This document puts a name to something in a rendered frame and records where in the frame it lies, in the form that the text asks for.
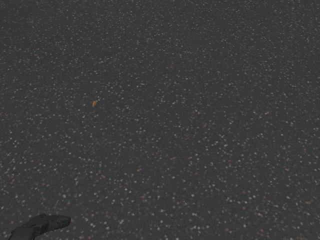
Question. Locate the left robot hand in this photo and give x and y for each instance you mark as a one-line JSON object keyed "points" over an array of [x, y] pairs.
{"points": [[39, 225]]}

